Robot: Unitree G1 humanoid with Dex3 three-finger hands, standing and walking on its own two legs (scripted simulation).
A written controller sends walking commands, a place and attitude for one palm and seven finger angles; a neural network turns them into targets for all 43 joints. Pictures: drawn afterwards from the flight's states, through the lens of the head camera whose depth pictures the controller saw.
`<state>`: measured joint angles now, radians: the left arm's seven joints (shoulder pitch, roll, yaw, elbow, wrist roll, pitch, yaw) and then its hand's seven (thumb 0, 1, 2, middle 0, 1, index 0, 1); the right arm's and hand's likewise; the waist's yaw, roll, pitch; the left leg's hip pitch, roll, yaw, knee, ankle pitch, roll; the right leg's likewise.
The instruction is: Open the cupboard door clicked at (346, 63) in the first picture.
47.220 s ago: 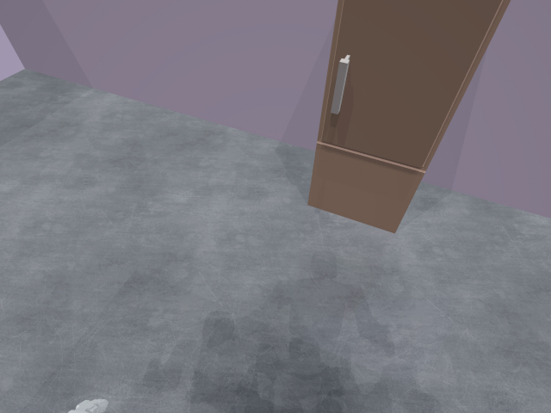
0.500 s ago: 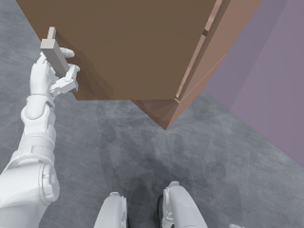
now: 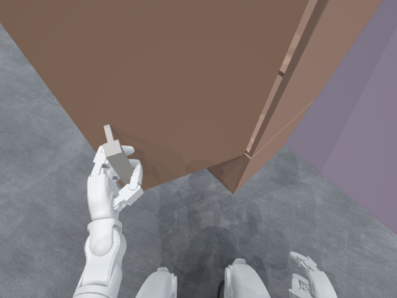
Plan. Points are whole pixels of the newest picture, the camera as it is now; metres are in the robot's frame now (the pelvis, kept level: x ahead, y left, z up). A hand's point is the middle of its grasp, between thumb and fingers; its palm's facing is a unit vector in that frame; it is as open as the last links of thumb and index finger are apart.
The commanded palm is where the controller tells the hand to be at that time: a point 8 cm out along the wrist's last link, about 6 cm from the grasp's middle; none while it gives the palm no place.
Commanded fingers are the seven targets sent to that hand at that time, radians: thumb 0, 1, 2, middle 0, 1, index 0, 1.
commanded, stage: pull the door open along its arc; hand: left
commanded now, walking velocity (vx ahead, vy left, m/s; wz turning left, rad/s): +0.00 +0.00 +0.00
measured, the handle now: (122, 161) +0.37 +0.17 +0.01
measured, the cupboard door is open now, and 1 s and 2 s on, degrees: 69 86 87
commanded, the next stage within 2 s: open thumb and fingers to let go in 0.32 s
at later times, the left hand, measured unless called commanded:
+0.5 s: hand (171, 224) +0.25 +0.06 +0.02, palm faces +0.44 -0.90 -0.02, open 6.6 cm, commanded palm +0.20 +0.10 +0.02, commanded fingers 0.00 0.55 0.75 -0.38 -1.31 -0.38 -1.31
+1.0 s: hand (168, 226) +0.25 +0.07 +0.02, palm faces +0.40 -0.92 -0.01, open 13.4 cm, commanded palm +0.20 +0.11 +0.02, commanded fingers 0.00 -0.50 0.30 -0.23 -0.80 -0.23 -0.80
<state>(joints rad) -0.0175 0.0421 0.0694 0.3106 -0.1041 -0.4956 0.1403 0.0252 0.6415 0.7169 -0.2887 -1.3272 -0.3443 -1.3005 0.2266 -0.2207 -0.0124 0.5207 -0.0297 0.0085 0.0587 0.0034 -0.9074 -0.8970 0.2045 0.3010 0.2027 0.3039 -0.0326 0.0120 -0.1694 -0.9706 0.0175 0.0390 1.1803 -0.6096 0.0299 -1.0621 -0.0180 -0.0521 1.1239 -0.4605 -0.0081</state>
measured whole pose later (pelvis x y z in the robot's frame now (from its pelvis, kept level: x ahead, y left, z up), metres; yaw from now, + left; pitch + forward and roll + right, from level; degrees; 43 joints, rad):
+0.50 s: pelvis +0.00 -0.05 -0.01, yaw +5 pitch +21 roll +1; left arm 0.28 -0.09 -0.20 0.11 0.13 -0.50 0.51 0.03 0.63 0.75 -0.30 -1.29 -0.31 -1.32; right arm 0.16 -0.18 -0.01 0.57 -0.09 -0.09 0.02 0.00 -0.91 -0.90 0.21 0.30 0.20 0.30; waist 0.01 0.01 -0.18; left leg -0.97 0.00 -0.04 1.22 -0.62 -0.04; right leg -1.06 -0.04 -0.12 1.22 -0.53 -0.08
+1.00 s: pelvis -0.03 -0.04 -0.01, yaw +4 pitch +19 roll +1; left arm 0.16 -0.07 -0.18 0.20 0.09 -0.47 0.50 0.00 -0.37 0.36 -0.29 -1.13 -0.28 -1.15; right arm 0.19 -0.19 -0.01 0.57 -0.08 -0.11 0.01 0.01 -0.91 -0.90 0.20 0.30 0.20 0.30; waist 0.00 0.02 -0.18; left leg -0.98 0.00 -0.03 1.23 -0.58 -0.03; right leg -1.06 -0.05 -0.11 1.21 -0.48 -0.07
